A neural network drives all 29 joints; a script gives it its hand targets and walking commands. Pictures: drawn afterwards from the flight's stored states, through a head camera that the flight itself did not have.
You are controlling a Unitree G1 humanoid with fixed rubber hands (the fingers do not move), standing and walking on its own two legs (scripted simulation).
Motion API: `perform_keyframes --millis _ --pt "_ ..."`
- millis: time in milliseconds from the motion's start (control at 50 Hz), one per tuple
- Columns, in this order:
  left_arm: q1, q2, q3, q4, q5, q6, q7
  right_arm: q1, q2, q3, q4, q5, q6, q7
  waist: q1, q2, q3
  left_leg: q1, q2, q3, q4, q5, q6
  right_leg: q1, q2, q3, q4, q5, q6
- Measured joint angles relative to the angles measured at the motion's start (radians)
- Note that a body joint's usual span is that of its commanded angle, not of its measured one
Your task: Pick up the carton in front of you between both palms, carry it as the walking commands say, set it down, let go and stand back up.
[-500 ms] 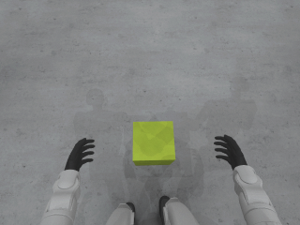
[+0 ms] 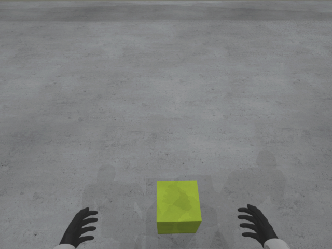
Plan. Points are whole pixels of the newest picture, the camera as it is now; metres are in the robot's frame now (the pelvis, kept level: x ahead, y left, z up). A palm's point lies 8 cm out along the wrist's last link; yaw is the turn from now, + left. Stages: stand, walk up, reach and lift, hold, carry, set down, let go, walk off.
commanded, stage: let go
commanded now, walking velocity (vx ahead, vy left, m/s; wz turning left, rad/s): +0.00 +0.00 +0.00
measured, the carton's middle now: (176, 207) +0.42 -0.06 -0.65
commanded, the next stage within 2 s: stand in 0.20 s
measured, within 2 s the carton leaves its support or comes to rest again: neither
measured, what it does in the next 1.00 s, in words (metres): stands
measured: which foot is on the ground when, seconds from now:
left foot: down 0.00-1.00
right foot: down 0.00-1.00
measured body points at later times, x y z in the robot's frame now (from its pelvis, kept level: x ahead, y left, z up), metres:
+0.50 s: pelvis +0.01 -0.02 -0.01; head +0.02 -0.03 +0.44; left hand +0.15 +0.27 -0.09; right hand +0.17 -0.31 -0.09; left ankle -0.03 +0.09 -0.74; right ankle +0.00 -0.13 -0.74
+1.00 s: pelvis +0.02 -0.03 +0.00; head +0.01 -0.03 +0.45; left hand +0.14 +0.28 -0.10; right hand +0.15 -0.32 -0.10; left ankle -0.03 +0.09 -0.74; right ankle +0.00 -0.13 -0.74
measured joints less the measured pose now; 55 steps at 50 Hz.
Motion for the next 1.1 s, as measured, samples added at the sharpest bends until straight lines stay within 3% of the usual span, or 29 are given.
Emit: perform_keyframes --millis 240,320,420,1100 --pt "-0.005 -0.005 0.007 0.002 -0.002 0.022 -0.004 0.003 0.002 -0.002 -0.023 -0.013 0.044 -0.010 -0.002 -0.003 0.027 0.039 0.015 -0.003 0.013 -0.016 -0.015 0.037 0.013 -0.011 0.019 -0.018 -0.016" --pt "-0.022 0.034 -0.004 0.125 0.017 -0.028 0.049 -0.015 -0.037 0.002 0.079 -0.019 -0.008 -0.072 -0.001 -0.005 -0.034 -0.033 0.016 -0.009 0.054 -0.033 -0.023 -0.034 0.015 -0.021 0.062 -0.038 -0.019" --pt "-0.023 0.088 0.016 0.218 0.032 -0.069 0.075 -0.015 -0.090 -0.015 0.167 -0.027 -0.061 -0.096 0.002 -0.002 -0.066 -0.069 0.020 -0.016 0.078 -0.048 -0.028 -0.069 0.018 -0.031 0.086 -0.055 -0.027" --pt "-0.084 0.141 -0.010 0.474 0.018 -0.116 0.081 -0.033 -0.141 0.022 0.401 -0.020 -0.119 -0.112 0.003 -0.007 -0.088 -0.013 0.028 -0.017 -0.019 0.001 -0.037 -0.017 0.015 -0.039 0.004 -0.016 -0.035"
